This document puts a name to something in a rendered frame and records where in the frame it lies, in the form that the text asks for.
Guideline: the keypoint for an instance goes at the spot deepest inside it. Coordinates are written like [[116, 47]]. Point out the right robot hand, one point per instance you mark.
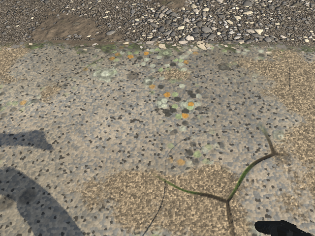
[[279, 228]]

